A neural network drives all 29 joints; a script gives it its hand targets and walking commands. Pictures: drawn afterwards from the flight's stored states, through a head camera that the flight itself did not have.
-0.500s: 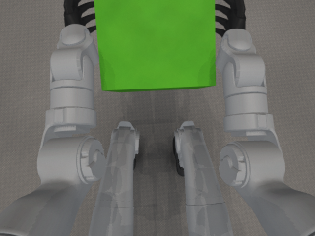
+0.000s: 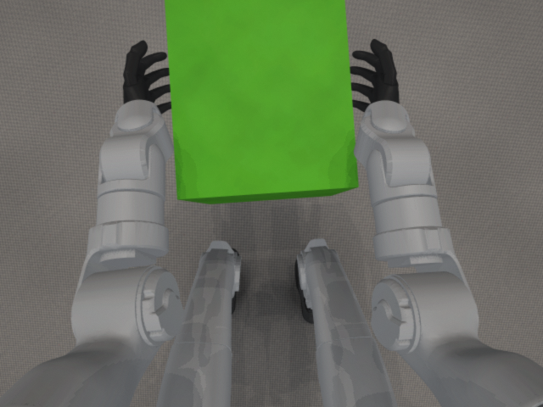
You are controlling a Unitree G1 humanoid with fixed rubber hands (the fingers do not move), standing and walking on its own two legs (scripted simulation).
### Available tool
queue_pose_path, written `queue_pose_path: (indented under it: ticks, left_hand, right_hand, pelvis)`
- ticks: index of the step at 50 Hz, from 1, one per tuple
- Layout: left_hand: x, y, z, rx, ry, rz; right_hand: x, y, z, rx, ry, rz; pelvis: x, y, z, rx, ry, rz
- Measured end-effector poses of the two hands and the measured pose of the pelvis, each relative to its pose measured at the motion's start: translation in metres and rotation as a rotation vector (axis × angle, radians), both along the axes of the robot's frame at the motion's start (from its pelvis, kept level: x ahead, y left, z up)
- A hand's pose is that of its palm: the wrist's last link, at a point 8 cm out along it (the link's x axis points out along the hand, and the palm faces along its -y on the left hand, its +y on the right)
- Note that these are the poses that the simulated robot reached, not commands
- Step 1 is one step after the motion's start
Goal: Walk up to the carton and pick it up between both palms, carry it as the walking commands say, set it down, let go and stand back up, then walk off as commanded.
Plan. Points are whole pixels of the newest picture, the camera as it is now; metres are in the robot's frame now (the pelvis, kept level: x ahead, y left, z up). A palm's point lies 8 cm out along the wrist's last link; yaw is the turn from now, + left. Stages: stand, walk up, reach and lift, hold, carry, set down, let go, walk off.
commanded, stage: reach and lift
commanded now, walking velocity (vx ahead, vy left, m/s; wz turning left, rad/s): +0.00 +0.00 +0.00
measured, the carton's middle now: (263, 116) +0.50 +0.02 -0.12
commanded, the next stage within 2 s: none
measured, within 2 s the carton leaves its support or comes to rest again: neither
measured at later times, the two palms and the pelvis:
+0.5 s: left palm (78, 61) +0.46 +0.18 +0.10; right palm (437, 48) +0.46 -0.14 +0.10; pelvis +0.08 +0.01 +0.07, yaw +0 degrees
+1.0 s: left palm (39, 60) +0.43 +0.18 +0.14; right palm (466, 61) +0.42 -0.14 +0.14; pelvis +0.12 +0.01 +0.11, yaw -1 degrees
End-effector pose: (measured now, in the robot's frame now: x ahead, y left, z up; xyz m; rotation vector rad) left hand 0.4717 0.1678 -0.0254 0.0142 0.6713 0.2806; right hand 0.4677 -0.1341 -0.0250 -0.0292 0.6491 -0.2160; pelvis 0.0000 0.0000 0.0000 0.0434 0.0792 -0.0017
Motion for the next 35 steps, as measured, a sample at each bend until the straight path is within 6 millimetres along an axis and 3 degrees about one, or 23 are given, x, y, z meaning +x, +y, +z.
queue_pose_path:
  ticks: [8, 14, 20, 29, 35]
  left_hand:
    - [-0.004, 0.001, 0.046, 0.023, -0.032, 0.002]
    - [-0.016, -0.003, 0.084, 0.028, 0.020, -0.007]
    - [-0.013, 0.004, 0.125, -0.023, -0.026, -0.022]
    - [-0.019, 0.009, 0.121, -0.082, 0.079, -0.112]
    - [-0.023, 0.012, 0.134, -0.042, 0.057, -0.114]
  right_hand:
    - [-0.001, 0.001, 0.039, -0.012, -0.029, 0.041]
    - [-0.010, -0.003, 0.082, -0.018, 0.018, 0.043]
    - [-0.002, -0.003, 0.128, 0.002, -0.022, 0.099]
    - [-0.014, -0.011, 0.119, 0.077, 0.088, 0.120]
    - [-0.024, -0.005, 0.131, 0.112, 0.054, 0.078]
  pelvis:
    - [0.003, 0.003, 0.011, -0.003, 0.036, 0.001]
    - [0.035, 0.002, 0.029, -0.001, 0.124, 0.003]
    - [0.064, 0.003, 0.048, -0.003, 0.158, 0.004]
    - [0.099, 0.009, 0.082, -0.009, 0.125, 0.002]
    - [0.118, 0.011, 0.095, -0.014, 0.091, -0.004]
